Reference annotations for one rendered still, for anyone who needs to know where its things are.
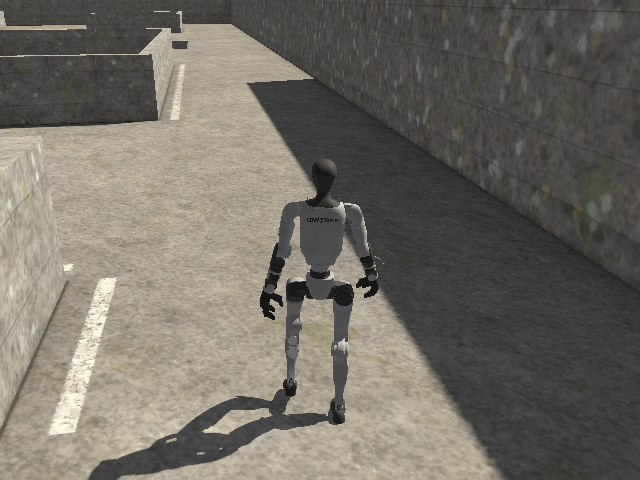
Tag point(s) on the left robot foot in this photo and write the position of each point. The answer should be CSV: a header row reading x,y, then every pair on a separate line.
x,y
290,388

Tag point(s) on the robot right thigh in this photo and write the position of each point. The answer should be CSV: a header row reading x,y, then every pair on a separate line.
x,y
342,308

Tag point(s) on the robot left forearm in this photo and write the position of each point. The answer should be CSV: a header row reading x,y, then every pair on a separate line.
x,y
274,272

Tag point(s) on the right robot hand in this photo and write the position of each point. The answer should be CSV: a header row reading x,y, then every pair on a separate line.
x,y
364,282

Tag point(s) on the robot right upper arm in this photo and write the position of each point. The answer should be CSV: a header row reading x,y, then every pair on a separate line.
x,y
354,213

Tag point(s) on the left robot hand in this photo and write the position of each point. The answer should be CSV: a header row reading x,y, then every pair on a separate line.
x,y
264,303

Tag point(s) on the robot right forearm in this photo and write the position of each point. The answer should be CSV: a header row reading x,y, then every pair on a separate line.
x,y
369,265

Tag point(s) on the robot left upper arm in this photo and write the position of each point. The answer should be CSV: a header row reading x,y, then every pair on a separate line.
x,y
290,211

